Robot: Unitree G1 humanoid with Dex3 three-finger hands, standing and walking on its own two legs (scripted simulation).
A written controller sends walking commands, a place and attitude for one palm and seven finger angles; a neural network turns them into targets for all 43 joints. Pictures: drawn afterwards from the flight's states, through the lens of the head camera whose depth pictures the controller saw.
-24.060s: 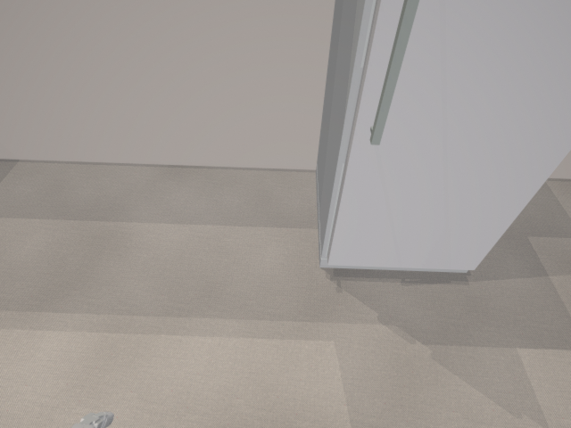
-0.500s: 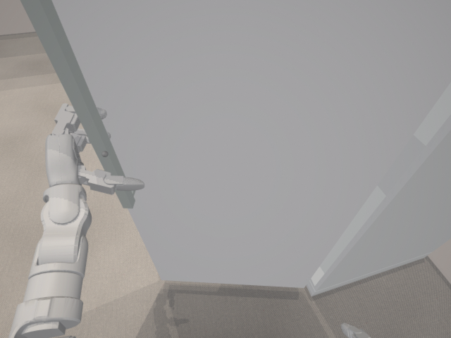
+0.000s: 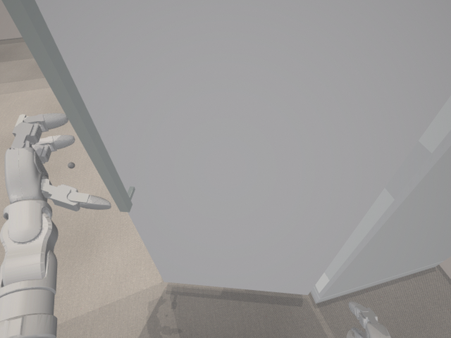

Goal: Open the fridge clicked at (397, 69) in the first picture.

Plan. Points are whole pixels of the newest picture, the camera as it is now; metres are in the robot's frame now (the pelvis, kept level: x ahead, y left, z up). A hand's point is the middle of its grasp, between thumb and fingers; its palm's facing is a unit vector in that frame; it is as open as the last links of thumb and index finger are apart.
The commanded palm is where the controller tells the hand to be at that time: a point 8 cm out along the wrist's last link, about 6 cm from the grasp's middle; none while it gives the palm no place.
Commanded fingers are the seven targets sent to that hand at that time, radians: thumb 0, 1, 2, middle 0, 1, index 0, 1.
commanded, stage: slip the hand off the handle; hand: left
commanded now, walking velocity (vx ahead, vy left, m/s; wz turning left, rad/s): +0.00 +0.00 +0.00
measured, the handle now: (85, 109) +0.39 +0.25 +0.22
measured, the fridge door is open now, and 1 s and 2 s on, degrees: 70 70 70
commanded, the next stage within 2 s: draw the hand back to the body in 1.00 s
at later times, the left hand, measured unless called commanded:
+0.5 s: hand (44, 177) +0.31 +0.31 +0.14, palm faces +0.36 -0.91 -0.22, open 14.6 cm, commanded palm +0.26 +0.35 +0.15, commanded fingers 0.00 -0.55 0.20 -0.25 -1.15 -0.25 -1.15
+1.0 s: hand (33, 230) +0.22 +0.28 +0.15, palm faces +0.38 -0.90 -0.22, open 14.7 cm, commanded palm +0.18 +0.32 +0.15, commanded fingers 0.00 -0.55 0.20 -0.25 -1.15 -0.25 -1.15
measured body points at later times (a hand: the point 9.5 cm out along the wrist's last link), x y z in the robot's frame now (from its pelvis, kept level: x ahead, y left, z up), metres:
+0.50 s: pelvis +0.00 +0.02 +0.00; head +0.03 +0.01 +0.45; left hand +0.29 +0.36 +0.16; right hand +0.11 -0.25 -0.12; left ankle +0.00 +0.14 -0.72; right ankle +0.00 -0.10 -0.72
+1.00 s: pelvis -0.01 +0.01 +0.00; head -0.01 +0.00 +0.45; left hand +0.20 +0.33 +0.16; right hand +0.20 -0.20 -0.08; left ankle +0.00 +0.14 -0.72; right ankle +0.00 -0.10 -0.72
